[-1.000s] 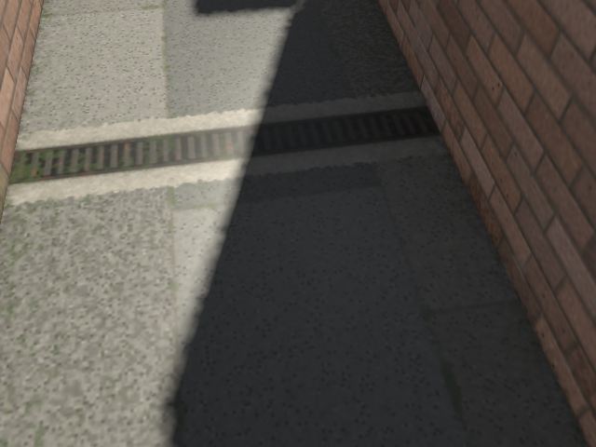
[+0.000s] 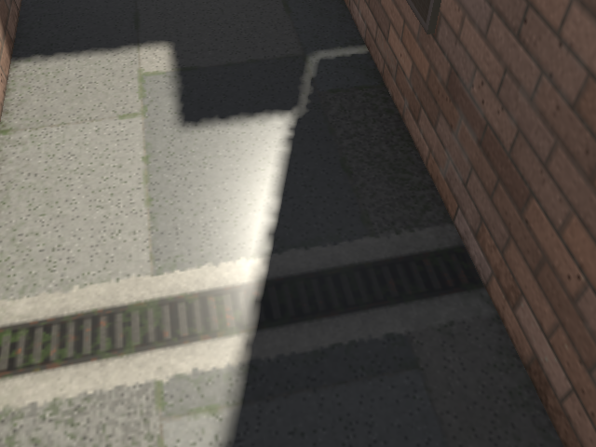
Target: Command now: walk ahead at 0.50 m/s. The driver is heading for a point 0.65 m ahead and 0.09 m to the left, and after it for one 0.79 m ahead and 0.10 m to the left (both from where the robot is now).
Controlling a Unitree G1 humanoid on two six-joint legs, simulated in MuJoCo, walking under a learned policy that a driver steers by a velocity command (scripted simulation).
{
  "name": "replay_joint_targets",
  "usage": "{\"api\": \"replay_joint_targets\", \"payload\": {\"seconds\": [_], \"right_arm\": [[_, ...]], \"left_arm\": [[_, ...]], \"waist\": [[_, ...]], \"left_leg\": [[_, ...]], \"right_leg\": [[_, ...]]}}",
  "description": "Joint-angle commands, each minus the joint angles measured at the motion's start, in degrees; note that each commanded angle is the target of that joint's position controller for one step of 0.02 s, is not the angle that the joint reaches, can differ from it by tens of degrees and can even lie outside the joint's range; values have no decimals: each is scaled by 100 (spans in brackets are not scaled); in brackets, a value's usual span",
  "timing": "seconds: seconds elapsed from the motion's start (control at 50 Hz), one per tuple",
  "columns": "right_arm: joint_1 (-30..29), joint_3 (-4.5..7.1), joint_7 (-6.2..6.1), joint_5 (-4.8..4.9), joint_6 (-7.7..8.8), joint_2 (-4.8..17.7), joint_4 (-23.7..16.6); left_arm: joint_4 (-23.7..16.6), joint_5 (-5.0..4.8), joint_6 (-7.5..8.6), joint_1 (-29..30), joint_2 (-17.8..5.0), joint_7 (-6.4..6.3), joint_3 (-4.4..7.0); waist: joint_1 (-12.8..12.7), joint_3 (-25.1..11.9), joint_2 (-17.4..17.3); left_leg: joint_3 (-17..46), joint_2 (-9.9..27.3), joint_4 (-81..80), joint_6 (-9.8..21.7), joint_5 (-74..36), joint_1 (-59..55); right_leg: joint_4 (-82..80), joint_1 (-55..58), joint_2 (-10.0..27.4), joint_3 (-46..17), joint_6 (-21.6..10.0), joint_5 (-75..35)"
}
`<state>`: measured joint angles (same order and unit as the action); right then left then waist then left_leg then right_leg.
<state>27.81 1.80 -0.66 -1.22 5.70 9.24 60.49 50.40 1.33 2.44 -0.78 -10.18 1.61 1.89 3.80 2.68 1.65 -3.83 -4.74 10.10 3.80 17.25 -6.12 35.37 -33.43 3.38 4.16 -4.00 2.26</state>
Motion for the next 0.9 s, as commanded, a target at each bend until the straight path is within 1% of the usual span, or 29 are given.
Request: {"api": "replay_joint_targets", "payload": {"seconds": [0.02,0.04,0.06,0.08,0.1,0.12,0.14,0.16,0.2,0.22,0.26,0.3,0.36,0.38,0.44,0.5,0.56,0.6,0.62,0.64,0.66,0.68,0.7,0.72,0.74,0.78,0.82,0.84,0.9], "right_arm": [[167,166,-78,-41,31,896,-86],[107,183,-81,-46,17,953,-75],[17,178,-68,-25,-8,946,-88],[10,120,-43,34,-3,788,-246],[696,18,14,244,-9,187,-369],[288,170,14,74,-21,768,-339],[-324,228,64,26,3,905,-526],[-582,208,102,12,35,786,-584],[-512,197,150,-130,-102,562,-551],[-264,155,176,-175,-207,378,-428],[-399,163,222,-165,-324,350,-477],[-937,178,254,-128,-383,427,-665],[-1591,186,280,-80,-394,493,-895],[-1848,185,278,-36,-367,503,-992],[-2308,87,285,43,-351,334,-1153],[-2802,37,303,-9,-351,316,-1362],[-2737,74,294,-47,-334,404,-1437],[-2170,158,250,-63,-329,549,-1297],[-1630,231,236,-72,-307,670,-1135],[-854,340,210,-130,-267,868,-901],[-179,511,142,-190,-258,1394,-811],[-477,610,138,-89,-325,1821,-963],[-526,577,121,56,-402,1684,-904],[-853,512,86,71,-407,1456,-923],[-1097,436,82,49,-383,1159,-924],[-1303,361,10,134,-324,1032,-957],[-1116,385,29,154,-220,1163,-920],[-1078,408,66,132,-194,1255,-953],[-829,406,61,132,-221,1287,-965]], "left_arm": [[-336,-4,137,38,-464,-40,126],[-161,-3,173,-518,-546,-81,182],[169,33,231,-1477,-664,-134,260],[384,177,285,-2481,-1064,-201,382],[397,236,269,-2820,-1680,-225,523],[336,4,166,-2329,-1405,-201,472],[233,-21,150,-1712,-1102,-173,376],[221,-7,182,-1453,-812,-143,300],[377,-51,249,-1414,-458,-169,185],[483,-54,312,-1692,-365,-164,166],[581,-82,417,-1936,-521,-171,194],[617,-55,452,-2097,-616,-181,211],[647,-52,458,-2357,-558,-195,176],[630,-51,453,-2313,-649,-213,176],[697,-66,480,-2501,-536,-261,117],[835,-32,456,-2879,-592,-329,115],[871,-6,387,-2868,-767,-410,146],[844,15,319,-2728,-931,-455,192],[807,24,266,-2675,-1012,-446,220],[724,-5,230,-2573,-1057,-417,235],[484,-31,247,-2496,-890,-368,196],[52,-149,301,-2503,-515,-237,159],[-79,-27,359,-1777,-903,-198,221],[-228,-91,439,-1500,-844,-160,198],[-166,-96,460,-1583,-797,-177,191],[-183,164,254,-1650,-766,-139,205],[-219,171,44,-1748,-615,-145,157],[-241,127,-19,-1714,-629,-157,155],[-467,74,-39,-1200,-649,-228,71]], "waist": [[-369,226,-577],[-598,-63,-595],[-995,-555,-426],[-1317,-1241,-52],[-1027,-1918,1211],[-930,-1678,536],[-726,-785,164],[-610,-433,-79],[-282,-191,80],[-212,-274,58],[-149,-149,58],[-227,75,136],[-365,222,166],[-430,270,169],[-509,313,272],[-675,432,215],[-523,294,273],[-236,-77,433],[-22,-392,445],[353,-786,294],[606,-1364,-317],[155,-1674,-1632],[258,-1240,-476],[87,-664,-310],[-211,-245,176],[-498,-49,162],[-645,-157,10],[-661,-241,-109],[-484,-375,-525]], "left_leg": [[558,1763,593,630,-4657,-19],[484,1702,1251,559,-5298,-17],[283,1475,2339,449,-5212,304],[120,1231,3914,353,-3581,1436],[-172,141,6163,64,546,3661],[617,255,6596,140,1047,4204],[682,580,6439,140,480,4382],[680,760,6102,119,108,4203],[638,980,5543,2,-139,3658],[605,935,5574,-43,-89,3492],[615,954,5448,-87,-286,3691],[658,1009,5173,-97,-776,4186],[652,950,4562,-112,-1410,4645],[559,916,4269,-124,-1628,4637],[136,847,3408,-80,-2057,4324],[-197,769,2841,77,-1892,4324],[-441,502,2514,346,-1157,3994],[-625,138,2446,608,-541,3292],[-628,-34,2241,757,-401,2695],[-378,-45,1763,963,-562,1559],[1201,1174,1649,1356,-214,202],[4565,2614,818,2368,-594,-1110],[4099,2389,582,2166,-615,-851],[3357,2272,480,1930,-931,-180],[2844,2010,327,1627,-1567,594],[2168,1543,204,1344,-2560,1340],[1746,1366,458,1262,-4344,1534],[1497,1227,608,1170,-4997,1586],[1284,893,773,889,-5353,1528]], "right_leg": [[-405,429,-291,123,-236,580],[-562,1108,-486,187,-339,717],[-895,2264,-588,225,-479,496],[-915,3778,404,-839,-768,884],[-1498,5374,2171,-3790,-1651,1478],[-2068,4889,1989,-4360,-1557,1837],[-2141,4019,1753,-3287,-1335,1736],[-2336,3365,1501,-2687,-1168,1162],[-2566,2608,1015,-1781,-806,372],[-2543,2557,1058,-1579,-803,-33],[-2664,2463,1016,-1180,-735,-339],[-2833,2503,952,-858,-588,-277],[-2901,2748,857,-443,-383,-597],[-2965,2734,777,-280,-314,-711],[-2915,2893,681,196,-241,-1224],[-2722,3453,875,409,-271,-1815],[-2045,4057,1074,636,-261,-3507],[-1027,4235,1149,794,-264,-4950],[-151,4164,1155,834,-272,-4991],[1101,3559,1070,930,-177,-4195],[2946,2216,826,966,-30,-1804],[4949,-252,-649,401,270,2890],[4961,-970,-267,-611,170,2394],[4563,-1039,-19,-627,150,1846],[4008,-686,168,-610,179,1587],[3274,-90,316,-638,429,1510],[3082,116,174,-511,614,1532],[2942,164,113,-446,642,1400],[2209,22,-26,-339,655,894]]}}
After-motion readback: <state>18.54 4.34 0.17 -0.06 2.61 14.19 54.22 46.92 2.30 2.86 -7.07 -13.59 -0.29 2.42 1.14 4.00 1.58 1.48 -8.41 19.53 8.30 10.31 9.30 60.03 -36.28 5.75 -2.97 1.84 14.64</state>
